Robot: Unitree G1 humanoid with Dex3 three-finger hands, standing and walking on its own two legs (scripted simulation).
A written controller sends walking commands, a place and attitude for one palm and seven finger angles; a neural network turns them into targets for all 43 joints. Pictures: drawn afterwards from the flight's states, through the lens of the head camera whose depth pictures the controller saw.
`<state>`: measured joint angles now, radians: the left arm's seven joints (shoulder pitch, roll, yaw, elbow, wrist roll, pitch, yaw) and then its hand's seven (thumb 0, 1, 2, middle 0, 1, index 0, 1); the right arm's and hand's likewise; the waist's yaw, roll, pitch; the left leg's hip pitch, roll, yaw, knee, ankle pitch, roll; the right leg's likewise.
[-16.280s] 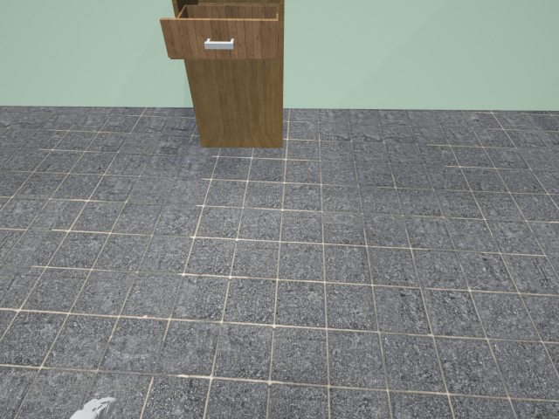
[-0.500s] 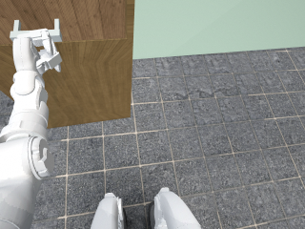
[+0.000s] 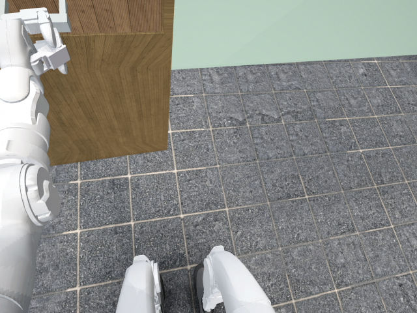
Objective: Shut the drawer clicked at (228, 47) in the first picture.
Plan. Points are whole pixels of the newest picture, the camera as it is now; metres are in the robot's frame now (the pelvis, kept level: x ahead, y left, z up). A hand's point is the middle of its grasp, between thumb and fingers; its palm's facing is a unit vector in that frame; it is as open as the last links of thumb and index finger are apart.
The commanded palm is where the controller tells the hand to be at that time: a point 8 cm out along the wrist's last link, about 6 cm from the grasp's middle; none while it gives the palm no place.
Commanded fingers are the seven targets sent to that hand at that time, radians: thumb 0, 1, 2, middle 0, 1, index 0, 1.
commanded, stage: pull the fist back off the drawer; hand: left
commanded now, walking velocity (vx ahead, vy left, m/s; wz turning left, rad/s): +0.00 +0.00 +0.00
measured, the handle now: (33, 14) +0.64 +0.23 +0.07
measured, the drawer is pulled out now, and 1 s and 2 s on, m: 0.00 0.00 0.00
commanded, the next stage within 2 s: draw the hand back to the body in 0.44 s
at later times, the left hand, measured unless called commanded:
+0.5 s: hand (65, 61) +0.55 +0.18 +0.07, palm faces +0.13 -0.99 -0.02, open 3.3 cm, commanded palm +0.52 +0.21 +0.07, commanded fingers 0.00 0.90 0.90 -1.40 -1.60 -1.40 -1.60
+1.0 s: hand (5, 97) +0.42 +0.21 +0.15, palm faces +0.10 -0.99 -0.03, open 3.3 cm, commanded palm +0.38 +0.25 +0.16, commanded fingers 0.00 0.90 0.90 -1.40 -1.60 -1.40 -1.60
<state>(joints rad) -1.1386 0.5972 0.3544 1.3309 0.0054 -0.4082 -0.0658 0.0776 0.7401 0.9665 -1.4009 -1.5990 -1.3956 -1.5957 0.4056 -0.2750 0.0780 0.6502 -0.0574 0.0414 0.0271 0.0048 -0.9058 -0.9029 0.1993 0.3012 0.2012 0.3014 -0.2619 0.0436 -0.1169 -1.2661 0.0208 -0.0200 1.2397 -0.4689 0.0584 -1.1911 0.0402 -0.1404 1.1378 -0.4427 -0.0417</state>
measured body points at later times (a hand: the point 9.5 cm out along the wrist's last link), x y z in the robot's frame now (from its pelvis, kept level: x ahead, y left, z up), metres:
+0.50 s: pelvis +0.05 +0.00 +0.03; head +0.19 +0.02 +0.45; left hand +0.53 +0.23 +0.07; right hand +0.05 -0.26 -0.09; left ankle +0.05 +0.08 -0.63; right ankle +0.05 -0.10 -0.63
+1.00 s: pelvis +0.07 +0.00 +0.07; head +0.12 +0.01 +0.52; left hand +0.41 +0.26 +0.15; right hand +0.19 -0.25 -0.03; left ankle +0.05 +0.08 -0.63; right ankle +0.05 -0.10 -0.63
